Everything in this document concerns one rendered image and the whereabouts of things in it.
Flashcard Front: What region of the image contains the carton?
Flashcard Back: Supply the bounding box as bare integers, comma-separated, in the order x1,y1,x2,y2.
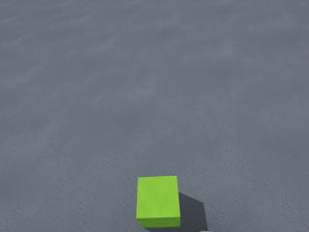
136,176,181,228

